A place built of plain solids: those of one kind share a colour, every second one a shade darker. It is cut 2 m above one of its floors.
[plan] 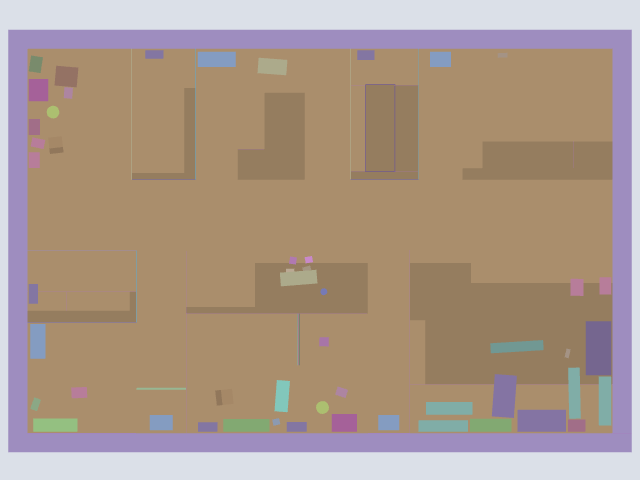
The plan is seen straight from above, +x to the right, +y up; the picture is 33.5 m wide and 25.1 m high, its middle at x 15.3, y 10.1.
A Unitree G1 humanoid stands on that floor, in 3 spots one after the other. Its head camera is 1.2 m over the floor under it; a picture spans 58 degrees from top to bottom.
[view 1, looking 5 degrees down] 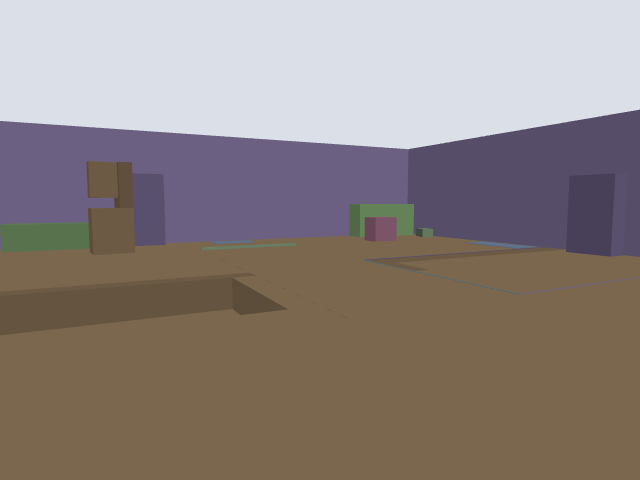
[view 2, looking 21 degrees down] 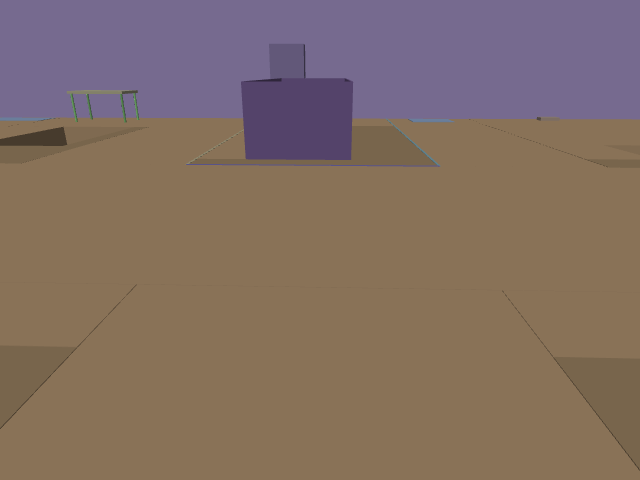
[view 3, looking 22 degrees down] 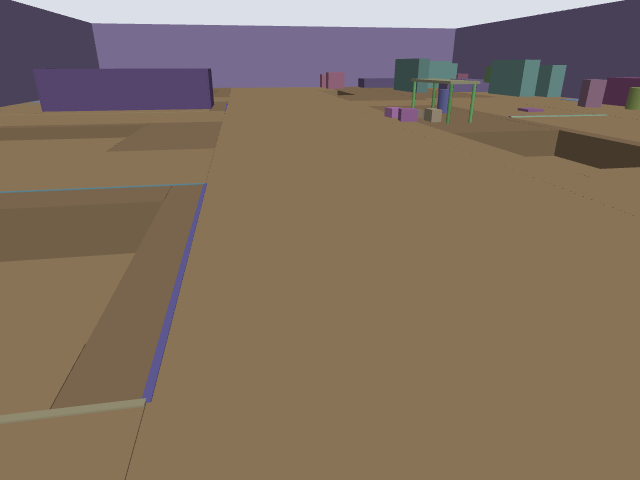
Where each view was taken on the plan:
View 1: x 10.55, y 13.32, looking -117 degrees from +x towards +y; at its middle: floor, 13.77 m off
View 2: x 19.00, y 7.22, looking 92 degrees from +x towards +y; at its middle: floor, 3.35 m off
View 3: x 4.05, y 12.82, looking -10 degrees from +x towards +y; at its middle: floor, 3.20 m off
